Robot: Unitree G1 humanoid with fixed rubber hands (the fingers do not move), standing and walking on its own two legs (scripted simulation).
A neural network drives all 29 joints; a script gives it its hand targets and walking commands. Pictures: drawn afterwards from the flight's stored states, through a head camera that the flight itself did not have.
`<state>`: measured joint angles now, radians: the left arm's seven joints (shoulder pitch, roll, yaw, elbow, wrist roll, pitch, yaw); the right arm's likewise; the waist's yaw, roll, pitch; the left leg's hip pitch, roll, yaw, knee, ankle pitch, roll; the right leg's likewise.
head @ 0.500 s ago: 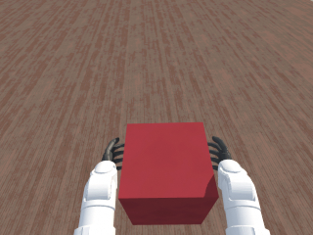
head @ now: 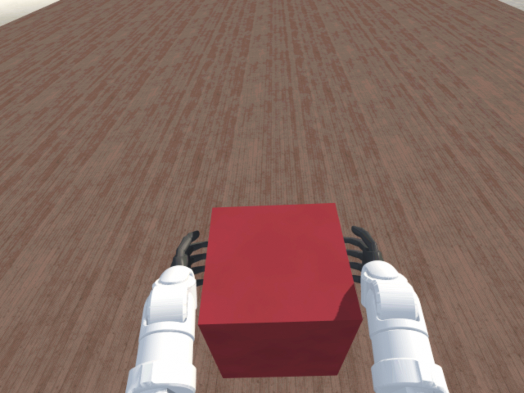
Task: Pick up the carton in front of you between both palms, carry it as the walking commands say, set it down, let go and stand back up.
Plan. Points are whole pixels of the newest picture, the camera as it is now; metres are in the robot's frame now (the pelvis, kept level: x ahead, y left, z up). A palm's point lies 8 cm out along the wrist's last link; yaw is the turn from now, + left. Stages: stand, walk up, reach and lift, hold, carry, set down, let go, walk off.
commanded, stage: hold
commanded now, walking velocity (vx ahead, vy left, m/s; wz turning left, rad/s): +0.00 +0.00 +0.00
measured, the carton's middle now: (276, 294) +0.30 +0.00 -0.03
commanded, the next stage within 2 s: set down in 0.10 s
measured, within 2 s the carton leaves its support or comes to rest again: neither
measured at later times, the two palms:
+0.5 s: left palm (198, 268) +0.35 +0.14 -0.02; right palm (361, 267) +0.34 -0.16 -0.02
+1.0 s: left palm (217, 295) +0.40 +0.14 -0.20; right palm (345, 296) +0.39 -0.16 -0.20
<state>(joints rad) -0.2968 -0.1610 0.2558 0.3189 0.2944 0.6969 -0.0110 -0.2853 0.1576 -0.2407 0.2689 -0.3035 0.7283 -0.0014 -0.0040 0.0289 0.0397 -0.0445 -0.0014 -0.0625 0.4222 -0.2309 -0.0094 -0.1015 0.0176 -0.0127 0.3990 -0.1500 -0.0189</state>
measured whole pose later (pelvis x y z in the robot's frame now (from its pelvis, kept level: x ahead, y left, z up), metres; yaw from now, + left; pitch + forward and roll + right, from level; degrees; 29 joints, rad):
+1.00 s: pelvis -0.03 +0.01 -0.13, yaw +0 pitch +36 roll +1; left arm -0.73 -0.13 0.44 0.58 0.22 0.23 0.06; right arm -0.74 0.08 -0.47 0.57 -0.26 0.24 0.02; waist -0.03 0.03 -0.13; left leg -1.40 -0.10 -0.08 1.22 -0.45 -0.02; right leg -1.46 0.05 0.09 1.18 -0.35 0.03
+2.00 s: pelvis -0.07 +0.01 -0.36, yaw +2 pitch +45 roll +0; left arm -1.41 0.17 0.27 0.92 0.06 0.24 0.14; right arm -1.30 -0.14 -0.46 0.76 -0.12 0.27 -0.08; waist -0.08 0.04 0.18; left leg -2.22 -0.19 -0.06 2.06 -0.62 -0.07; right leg -2.27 0.10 0.08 2.00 -0.50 0.09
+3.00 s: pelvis -0.08 +0.02 -0.40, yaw +2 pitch +36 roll -2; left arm -1.53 0.25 0.26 1.12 0.09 0.18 0.05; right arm -1.39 -0.22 -0.49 0.97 -0.14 0.20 0.04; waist -0.10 0.03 0.38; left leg -2.20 -0.16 -0.03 2.23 -0.65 -0.03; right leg -2.23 0.04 0.04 2.16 -0.55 0.07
